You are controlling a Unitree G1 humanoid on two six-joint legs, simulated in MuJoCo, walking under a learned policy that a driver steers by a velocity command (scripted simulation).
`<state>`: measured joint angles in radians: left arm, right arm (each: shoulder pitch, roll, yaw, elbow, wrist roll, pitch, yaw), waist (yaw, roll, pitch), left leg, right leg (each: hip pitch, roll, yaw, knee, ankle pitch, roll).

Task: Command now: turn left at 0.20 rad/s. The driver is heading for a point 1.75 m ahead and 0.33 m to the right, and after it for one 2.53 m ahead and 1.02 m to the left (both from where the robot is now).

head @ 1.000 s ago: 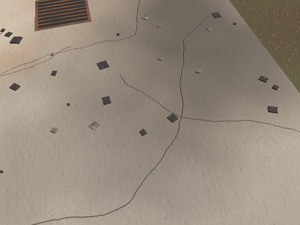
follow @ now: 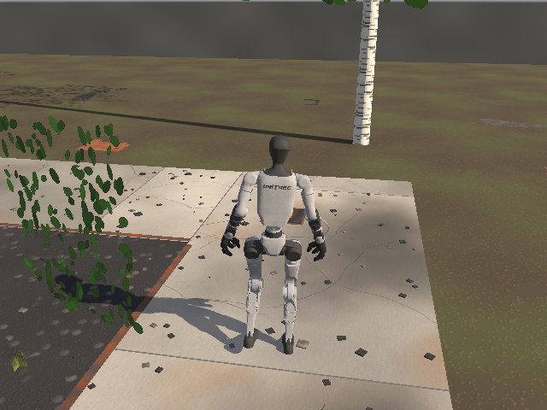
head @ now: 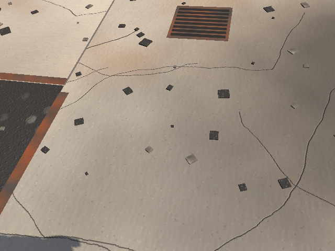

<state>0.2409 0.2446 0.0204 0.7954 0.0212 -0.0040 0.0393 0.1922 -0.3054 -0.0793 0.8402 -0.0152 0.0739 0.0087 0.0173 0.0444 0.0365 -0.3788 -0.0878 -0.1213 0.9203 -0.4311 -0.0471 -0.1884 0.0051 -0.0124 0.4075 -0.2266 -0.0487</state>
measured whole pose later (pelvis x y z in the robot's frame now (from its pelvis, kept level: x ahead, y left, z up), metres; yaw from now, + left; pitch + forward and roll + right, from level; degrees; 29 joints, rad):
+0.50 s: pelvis -0.03 -0.02 -0.02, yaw -12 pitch -1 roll +1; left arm 0.24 0.28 0.06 0.83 0.01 0.03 -0.01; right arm 0.14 -0.30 -0.06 0.88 -0.02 0.06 -0.04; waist 0.01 0.04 0.07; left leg -0.29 0.05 0.05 0.80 -0.50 -0.01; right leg -0.27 0.05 -0.02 0.61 -0.33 -0.08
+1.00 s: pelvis -0.02 -0.02 -0.01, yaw -18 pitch -1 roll +0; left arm 0.20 0.23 0.01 0.86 0.02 0.02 0.03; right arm 0.21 -0.27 -0.03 0.92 -0.01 0.05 -0.02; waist -0.01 0.02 0.03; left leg -0.21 -0.01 -0.04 0.51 -0.28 0.01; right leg -0.18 0.13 0.08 0.42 -0.22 -0.09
